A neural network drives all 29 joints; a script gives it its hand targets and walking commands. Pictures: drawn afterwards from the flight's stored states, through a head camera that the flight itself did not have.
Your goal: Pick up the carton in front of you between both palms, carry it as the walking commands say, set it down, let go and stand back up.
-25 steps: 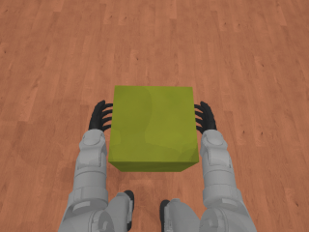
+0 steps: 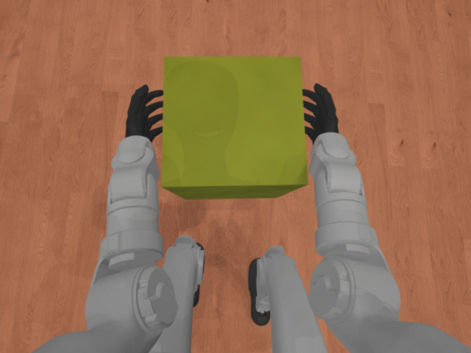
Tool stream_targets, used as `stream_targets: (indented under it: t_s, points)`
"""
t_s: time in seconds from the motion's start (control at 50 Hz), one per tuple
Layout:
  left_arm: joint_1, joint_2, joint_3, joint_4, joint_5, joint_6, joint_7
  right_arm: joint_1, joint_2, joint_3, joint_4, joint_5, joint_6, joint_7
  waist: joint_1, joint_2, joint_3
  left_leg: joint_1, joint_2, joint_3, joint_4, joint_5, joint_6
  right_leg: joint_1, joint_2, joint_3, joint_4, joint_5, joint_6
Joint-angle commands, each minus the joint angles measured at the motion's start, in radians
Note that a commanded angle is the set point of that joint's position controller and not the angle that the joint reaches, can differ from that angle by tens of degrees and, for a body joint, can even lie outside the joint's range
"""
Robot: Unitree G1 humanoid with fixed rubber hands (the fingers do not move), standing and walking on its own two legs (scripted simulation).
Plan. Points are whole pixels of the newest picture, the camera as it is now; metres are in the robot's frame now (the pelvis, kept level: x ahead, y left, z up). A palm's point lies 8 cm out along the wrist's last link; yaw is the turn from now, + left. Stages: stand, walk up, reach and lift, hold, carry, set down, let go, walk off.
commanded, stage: set down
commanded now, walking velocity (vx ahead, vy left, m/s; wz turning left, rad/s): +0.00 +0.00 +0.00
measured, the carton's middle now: (231, 141) +0.45 +0.03 -0.15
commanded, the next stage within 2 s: none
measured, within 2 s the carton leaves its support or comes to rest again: neither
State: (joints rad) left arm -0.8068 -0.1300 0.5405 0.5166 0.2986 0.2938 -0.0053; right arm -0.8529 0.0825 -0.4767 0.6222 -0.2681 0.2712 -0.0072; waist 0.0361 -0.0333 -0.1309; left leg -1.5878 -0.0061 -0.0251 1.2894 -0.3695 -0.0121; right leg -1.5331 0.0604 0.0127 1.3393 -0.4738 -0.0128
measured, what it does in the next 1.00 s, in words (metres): lowers itself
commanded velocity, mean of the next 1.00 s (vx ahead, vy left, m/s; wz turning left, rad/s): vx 0.00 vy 0.00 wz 0.00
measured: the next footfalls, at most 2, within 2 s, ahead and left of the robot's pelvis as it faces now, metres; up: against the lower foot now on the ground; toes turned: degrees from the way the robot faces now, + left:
none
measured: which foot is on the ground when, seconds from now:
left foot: down 0.00-1.00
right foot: down 0.00-1.00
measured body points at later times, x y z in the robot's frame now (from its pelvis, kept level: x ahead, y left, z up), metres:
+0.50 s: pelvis -0.02 +0.00 -0.13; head +0.29 +0.01 +0.20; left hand +0.47 +0.18 -0.24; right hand +0.52 -0.12 -0.24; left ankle +0.09 +0.12 -0.58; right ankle +0.06 -0.11 -0.58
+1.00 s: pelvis -0.02 -0.01 -0.22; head +0.35 -0.01 +0.03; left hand +0.51 +0.20 -0.37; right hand +0.56 -0.10 -0.39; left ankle +0.09 +0.12 -0.58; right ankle +0.06 -0.11 -0.58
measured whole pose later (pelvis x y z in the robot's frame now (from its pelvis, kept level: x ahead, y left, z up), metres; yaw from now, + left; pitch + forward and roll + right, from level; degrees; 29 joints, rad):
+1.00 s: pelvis -0.02 -0.01 -0.22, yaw +1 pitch +44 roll +3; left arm -1.33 0.10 0.50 0.76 0.07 0.27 0.11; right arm -1.47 -0.27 -0.15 0.98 -0.05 0.25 -0.10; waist 0.11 0.01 0.22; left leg -2.28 -0.01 -0.01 2.04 -0.52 -0.05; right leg -2.24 0.08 0.01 2.13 -0.66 -0.02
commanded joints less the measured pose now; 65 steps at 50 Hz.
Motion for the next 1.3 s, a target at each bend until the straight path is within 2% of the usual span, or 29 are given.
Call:
stream_targets:
  t_s: [0.0,0.22,0.48,0.62,0.84,0.94,1.08,1.16,1.28]
  points:
    - [-0.587,-0.886,-0.567,0.105,-0.128,-0.003,-0.214,-0.573,0.88,0.517,0.089,0.114,-0.012,0.245,0.013,0.02,-0.854,0.536,-0.134,0.036,0.009,0.242,-0.014,0.188,0.113,-0.007,-0.088,0.186,0.016]
    - [-0.747,-0.861,-0.62,0.057,-0.194,0.006,-0.157,-0.727,0.83,0.567,0.1,0.189,-0.003,0.234,0.027,0.015,-1.036,0.424,-0.14,0.053,0.201,0.276,-0.033,0.027,0.13,-0.033,0.118,0.197,0.019]
    - [-0.913,-0.757,-0.557,0.069,-0.212,-0.005,-0.132,-0.871,0.741,0.542,0.175,0.202,-0.004,0.208,0.045,-0.016,-0.998,0.223,-0.135,0.081,0.381,0.224,-0.037,-0.116,0.125,-0.038,0.287,0.161,0.02]
    - [-1.002,-0.686,-0.532,0.068,-0.233,-0.017,-0.13,-0.954,0.686,0.561,0.194,0.225,-0.012,0.19,0.06,-0.032,-0.989,0.135,-0.126,0.101,0.477,0.214,-0.038,-0.132,0.115,-0.032,0.377,0.169,0.02]
    - [-1.138,-0.578,-0.538,0.08,-0.309,-0.048,-0.135,-1.084,0.602,0.638,0.224,0.305,-0.038,0.169,0.098,-0.071,-0.96,0.057,-0.101,0.124,0.635,0.245,-0.036,-0.1,0.094,-0.022,0.531,0.225,0.021]
    - [-1.075,-0.63,-0.488,0.197,-0.346,-0.058,-0.151,-1.145,0.557,0.649,0.228,0.323,-0.071,0.159,0.082,-0.127,-0.871,-0.013,-0.097,0.111,0.697,0.291,-0.032,-0.105,0.084,-0.02,0.586,0.277,0.016]
    - [-1.069,-0.658,-0.494,0.207,-0.393,-0.056,-0.172,-1.127,0.591,0.67,0.224,0.34,-0.077,0.149,0.08,-0.151,-0.911,-0.105,-0.096,0.124,0.74,0.324,-0.038,-0.004,0.076,-0.001,0.644,0.405,0.01]
    - [-1.075,-0.651,-0.483,0.21,-0.391,-0.063,-0.172,-1.122,0.592,0.654,0.241,0.341,-0.082,0.153,0.089,-0.136,-0.851,-0.135,-0.095,0.124,0.751,0.312,-0.039,-0.063,0.078,0.0,0.652,0.367,0.006]
    - [-1.092,-0.631,-0.444,0.243,-0.375,-0.073,-0.161,-1.147,0.542,0.611,0.286,0.326,-0.095,0.16,0.087,-0.122,-0.733,-0.141,-0.096,0.115,0.757,0.259,-0.038,-0.189,0.077,-0.012,0.655,0.24,-0.003]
